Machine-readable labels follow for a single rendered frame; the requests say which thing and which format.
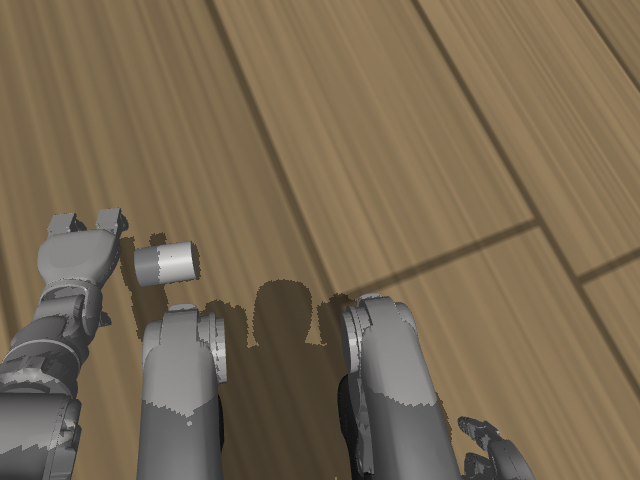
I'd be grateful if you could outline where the left robot hand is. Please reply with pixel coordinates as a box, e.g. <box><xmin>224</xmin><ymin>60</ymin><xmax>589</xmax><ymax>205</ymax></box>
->
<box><xmin>37</xmin><ymin>208</ymin><xmax>129</xmax><ymax>327</ymax></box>

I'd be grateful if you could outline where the left robot arm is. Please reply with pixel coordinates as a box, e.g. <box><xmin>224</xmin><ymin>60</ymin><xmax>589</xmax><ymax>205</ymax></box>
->
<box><xmin>0</xmin><ymin>279</ymin><xmax>103</xmax><ymax>480</ymax></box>

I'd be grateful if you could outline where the right robot hand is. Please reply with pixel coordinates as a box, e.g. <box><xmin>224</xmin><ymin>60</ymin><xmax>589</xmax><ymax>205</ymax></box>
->
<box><xmin>458</xmin><ymin>417</ymin><xmax>536</xmax><ymax>480</ymax></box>

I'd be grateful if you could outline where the right robot foot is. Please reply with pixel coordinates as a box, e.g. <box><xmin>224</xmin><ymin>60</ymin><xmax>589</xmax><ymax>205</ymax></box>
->
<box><xmin>337</xmin><ymin>374</ymin><xmax>375</xmax><ymax>480</ymax></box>

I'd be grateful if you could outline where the can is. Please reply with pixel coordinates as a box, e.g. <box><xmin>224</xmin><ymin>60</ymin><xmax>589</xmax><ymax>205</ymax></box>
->
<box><xmin>134</xmin><ymin>241</ymin><xmax>197</xmax><ymax>287</ymax></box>

